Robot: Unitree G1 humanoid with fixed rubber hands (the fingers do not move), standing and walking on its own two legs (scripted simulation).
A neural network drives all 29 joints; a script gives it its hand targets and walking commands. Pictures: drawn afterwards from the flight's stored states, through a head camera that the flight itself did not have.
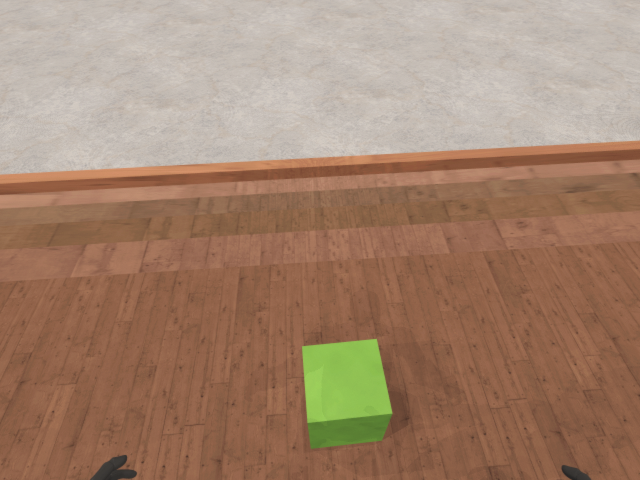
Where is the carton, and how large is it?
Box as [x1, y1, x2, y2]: [302, 339, 392, 448]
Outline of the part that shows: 376,339 302,346 307,422 311,448 381,440 392,413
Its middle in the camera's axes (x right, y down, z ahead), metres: +0.06 +0.45 +1.11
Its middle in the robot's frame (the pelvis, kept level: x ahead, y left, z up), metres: +0.45 -0.02 -0.66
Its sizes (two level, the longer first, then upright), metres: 0.210 0.200 0.250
